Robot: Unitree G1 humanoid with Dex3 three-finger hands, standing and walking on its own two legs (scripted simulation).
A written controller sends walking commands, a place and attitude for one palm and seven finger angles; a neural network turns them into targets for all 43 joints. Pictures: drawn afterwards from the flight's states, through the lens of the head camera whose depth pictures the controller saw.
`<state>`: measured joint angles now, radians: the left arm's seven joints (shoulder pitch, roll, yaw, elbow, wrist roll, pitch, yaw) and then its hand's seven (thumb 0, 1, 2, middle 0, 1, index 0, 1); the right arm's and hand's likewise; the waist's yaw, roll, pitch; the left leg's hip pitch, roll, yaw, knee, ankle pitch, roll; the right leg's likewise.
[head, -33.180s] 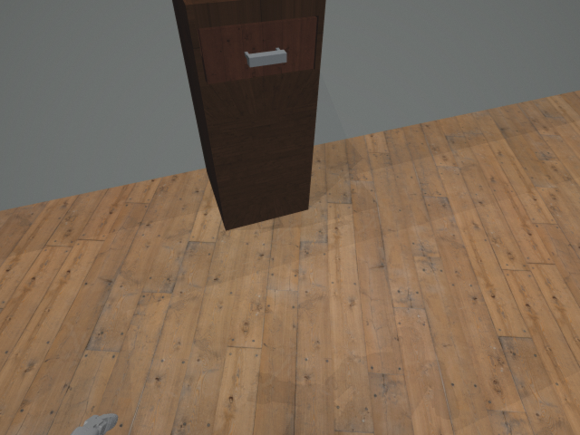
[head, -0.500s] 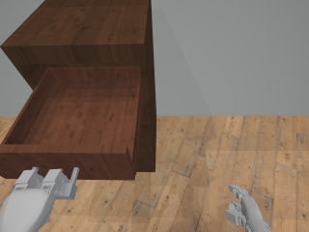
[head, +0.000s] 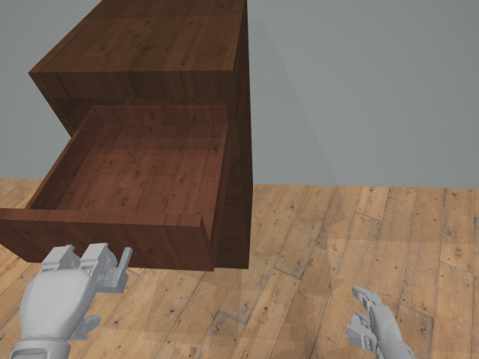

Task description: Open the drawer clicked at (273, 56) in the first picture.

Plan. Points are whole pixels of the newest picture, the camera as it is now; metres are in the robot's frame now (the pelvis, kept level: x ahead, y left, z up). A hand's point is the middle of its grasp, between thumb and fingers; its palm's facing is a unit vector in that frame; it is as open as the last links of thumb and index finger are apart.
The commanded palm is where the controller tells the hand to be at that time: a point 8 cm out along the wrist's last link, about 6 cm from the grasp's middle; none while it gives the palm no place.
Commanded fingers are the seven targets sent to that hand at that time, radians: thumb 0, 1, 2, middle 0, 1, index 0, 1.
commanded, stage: open the thumb to release the handle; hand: left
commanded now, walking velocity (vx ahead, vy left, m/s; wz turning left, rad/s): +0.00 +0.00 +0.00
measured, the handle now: (92, 265) +0.24 +0.27 +0.04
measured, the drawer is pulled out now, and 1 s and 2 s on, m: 0.30 0.30 0.30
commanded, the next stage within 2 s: lift the hand off the handle in 0.10 s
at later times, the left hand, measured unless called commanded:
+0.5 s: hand (89, 299) +0.19 +0.26 +0.03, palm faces +0.03 -0.02 -1.00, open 13.7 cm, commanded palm +0.16 +0.26 +0.08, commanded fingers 0.00 -0.50 0.30 -0.30 -1.20 -0.30 -1.20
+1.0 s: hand (68, 281) +0.19 +0.26 +0.09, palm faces +0.06 -0.03 -1.00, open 13.5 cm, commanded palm +0.16 +0.27 +0.15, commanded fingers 0.00 -0.50 0.30 -0.30 -1.20 -0.30 -1.20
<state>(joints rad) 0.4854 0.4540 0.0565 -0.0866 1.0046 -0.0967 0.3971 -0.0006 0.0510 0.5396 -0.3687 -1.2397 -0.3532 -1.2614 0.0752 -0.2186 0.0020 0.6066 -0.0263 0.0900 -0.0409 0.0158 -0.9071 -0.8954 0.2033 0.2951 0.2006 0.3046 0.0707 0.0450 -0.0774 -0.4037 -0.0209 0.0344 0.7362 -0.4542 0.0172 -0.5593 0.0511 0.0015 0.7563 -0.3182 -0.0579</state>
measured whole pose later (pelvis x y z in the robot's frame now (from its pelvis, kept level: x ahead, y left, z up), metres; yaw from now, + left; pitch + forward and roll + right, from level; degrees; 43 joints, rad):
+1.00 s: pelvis +0.00 +0.00 +0.01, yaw +2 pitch +2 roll +1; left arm 0.37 0.48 0.02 -0.22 0.95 -0.01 0.21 0.00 -0.49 0.30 -0.32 -1.20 -0.38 -1.23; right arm 0.08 -0.25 0.02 0.60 -0.02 0.08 -0.04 0.02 -0.91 -0.90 0.20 0.30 0.20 0.30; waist 0.11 0.08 -0.04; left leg -0.25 -0.03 0.00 0.61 -0.39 0.02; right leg -0.39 0.04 -0.03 0.63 -0.27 -0.05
